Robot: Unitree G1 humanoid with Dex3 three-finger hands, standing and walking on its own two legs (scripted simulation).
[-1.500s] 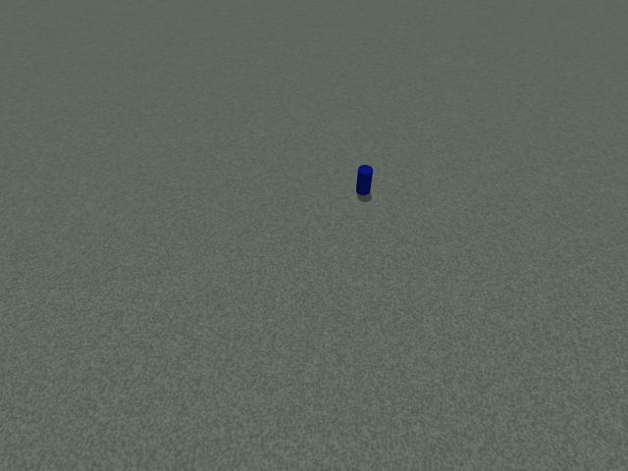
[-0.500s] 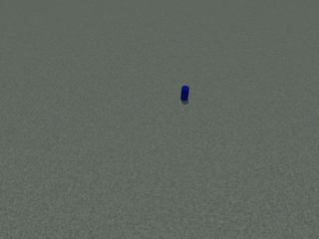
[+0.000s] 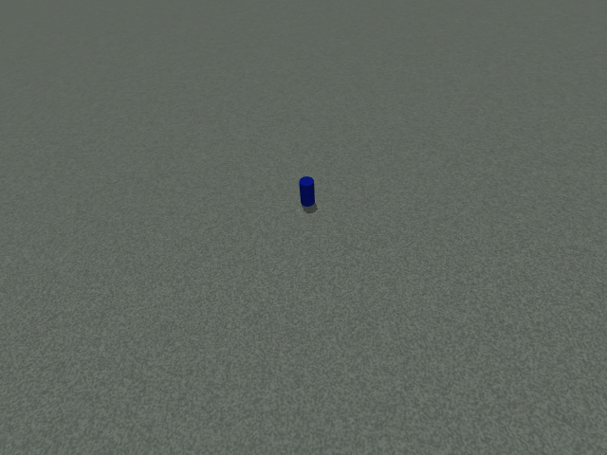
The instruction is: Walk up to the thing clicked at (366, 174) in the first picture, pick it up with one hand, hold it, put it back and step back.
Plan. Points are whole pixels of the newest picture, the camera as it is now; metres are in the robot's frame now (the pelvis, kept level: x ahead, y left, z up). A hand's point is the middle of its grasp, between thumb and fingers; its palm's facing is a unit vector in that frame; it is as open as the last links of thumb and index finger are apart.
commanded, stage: walk up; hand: left
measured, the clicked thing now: (307, 191) +1.38 +0.08 -0.68
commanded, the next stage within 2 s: none
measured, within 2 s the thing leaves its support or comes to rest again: neither
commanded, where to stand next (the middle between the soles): +1.00 -0.08 m, yaw -8 degrees
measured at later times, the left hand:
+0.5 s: hand (165, 351) +0.32 +0.28 -0.13, palm faces -0.18 -0.93 -0.33, open 7.4 cm
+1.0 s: hand (219, 242) +0.55 +0.22 -0.10, palm faces -0.17 -0.91 -0.38, open 7.4 cm
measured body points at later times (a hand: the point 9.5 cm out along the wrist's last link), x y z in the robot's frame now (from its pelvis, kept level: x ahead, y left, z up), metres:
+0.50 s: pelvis +0.22 +0.02 +0.02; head +0.23 +0.04 +0.47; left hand +0.33 +0.33 -0.10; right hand +0.25 -0.31 -0.07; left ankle +0.26 +0.13 -0.72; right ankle +0.22 -0.12 -0.66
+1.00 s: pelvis +0.44 -0.04 +0.02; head +0.46 -0.05 +0.47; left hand +0.56 +0.27 -0.08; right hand +0.46 -0.36 -0.10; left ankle +0.56 +0.10 -0.68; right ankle +0.42 -0.16 -0.72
